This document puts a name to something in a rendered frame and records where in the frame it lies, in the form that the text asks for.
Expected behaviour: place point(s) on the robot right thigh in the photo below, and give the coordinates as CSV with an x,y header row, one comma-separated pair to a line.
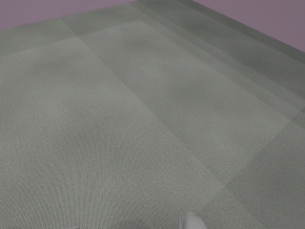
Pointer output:
x,y
191,222

